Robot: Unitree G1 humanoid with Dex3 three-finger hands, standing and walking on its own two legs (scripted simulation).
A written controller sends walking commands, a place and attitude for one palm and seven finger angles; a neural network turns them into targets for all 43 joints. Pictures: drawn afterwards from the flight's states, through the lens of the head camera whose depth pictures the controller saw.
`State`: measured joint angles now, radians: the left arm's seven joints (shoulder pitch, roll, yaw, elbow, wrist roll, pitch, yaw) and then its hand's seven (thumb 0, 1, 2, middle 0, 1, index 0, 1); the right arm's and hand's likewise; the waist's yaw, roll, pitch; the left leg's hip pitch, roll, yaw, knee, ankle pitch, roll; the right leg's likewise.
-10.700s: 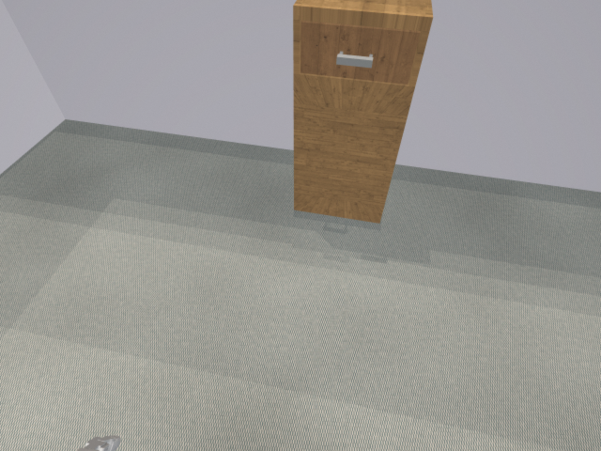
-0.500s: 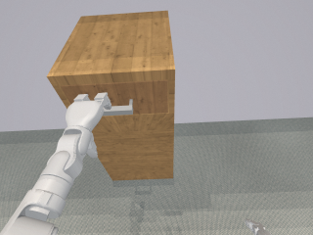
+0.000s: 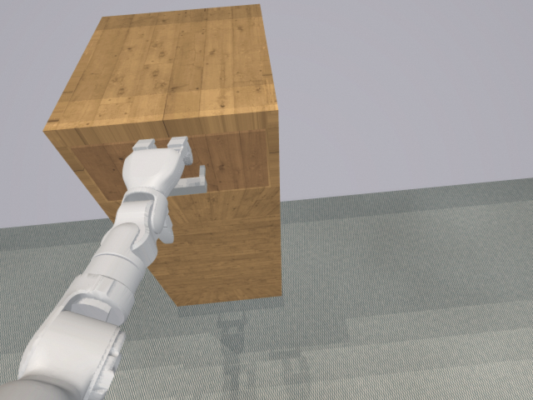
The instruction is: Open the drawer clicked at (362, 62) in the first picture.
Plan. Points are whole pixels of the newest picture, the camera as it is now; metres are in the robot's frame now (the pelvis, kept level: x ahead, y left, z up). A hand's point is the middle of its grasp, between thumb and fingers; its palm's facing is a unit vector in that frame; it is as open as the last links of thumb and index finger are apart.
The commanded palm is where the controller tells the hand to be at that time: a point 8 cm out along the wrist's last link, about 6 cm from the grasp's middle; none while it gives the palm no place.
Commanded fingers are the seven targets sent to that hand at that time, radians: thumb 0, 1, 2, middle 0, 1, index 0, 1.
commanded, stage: move the hooked fingers above the handle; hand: left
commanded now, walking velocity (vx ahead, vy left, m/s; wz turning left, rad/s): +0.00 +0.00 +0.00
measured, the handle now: (178, 179) +0.51 +0.19 +0.00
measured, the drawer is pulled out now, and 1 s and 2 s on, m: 0.00 0.00 0.00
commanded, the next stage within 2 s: lower the fingers behind the handle in 0.94 s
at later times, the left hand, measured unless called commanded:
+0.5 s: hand (174, 181) +0.46 +0.17 +0.05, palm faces -0.04 -0.03 -1.00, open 13.8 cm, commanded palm +0.45 +0.18 +0.11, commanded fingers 0.00 -0.50 0.30 -0.30 -1.20 -0.30 -1.20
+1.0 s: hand (174, 179) +0.46 +0.17 +0.06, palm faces +0.00 -0.04 -1.00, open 13.9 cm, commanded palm +0.43 +0.18 +0.11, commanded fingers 0.00 -0.50 0.30 -0.30 -1.20 -0.30 -1.20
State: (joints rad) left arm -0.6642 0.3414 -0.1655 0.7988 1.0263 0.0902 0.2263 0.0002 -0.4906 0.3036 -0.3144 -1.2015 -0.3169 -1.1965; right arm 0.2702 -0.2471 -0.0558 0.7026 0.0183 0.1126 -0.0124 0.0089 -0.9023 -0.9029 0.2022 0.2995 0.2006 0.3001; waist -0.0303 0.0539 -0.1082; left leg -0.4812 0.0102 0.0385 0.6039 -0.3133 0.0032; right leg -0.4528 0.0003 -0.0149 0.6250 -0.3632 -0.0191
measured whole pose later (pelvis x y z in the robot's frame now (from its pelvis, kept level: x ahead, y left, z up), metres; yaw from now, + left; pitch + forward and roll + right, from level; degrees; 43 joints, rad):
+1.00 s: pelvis +0.00 +0.01 +0.00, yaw -1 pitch +14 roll +0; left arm -0.79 0.33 -0.13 0.97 1.05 0.09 0.29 0.00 -0.49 0.30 -0.31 -1.20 -0.32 -1.20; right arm 0.31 -0.24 -0.06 0.70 0.00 0.10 0.00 0.01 -0.90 -0.90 0.20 0.30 0.20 0.30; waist -0.07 0.05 -0.14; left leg -0.56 0.02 0.05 0.64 -0.32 0.01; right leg -0.52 0.01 0.00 0.64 -0.35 -0.01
